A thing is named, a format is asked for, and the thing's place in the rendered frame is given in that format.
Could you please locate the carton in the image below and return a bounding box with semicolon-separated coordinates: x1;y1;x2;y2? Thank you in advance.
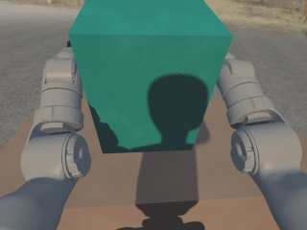
68;0;233;154

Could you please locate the left robot forearm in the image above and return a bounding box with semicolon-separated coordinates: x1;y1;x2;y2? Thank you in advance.
20;47;84;175

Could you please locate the pedestal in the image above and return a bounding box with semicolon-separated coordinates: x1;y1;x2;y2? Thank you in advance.
0;96;307;230

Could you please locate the right robot forearm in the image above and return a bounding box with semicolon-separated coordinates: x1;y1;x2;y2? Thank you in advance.
216;51;302;161

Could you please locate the right robot upper arm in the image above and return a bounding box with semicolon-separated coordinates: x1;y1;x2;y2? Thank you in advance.
230;122;307;230

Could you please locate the left robot upper arm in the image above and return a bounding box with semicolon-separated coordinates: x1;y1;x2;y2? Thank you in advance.
0;132;92;230

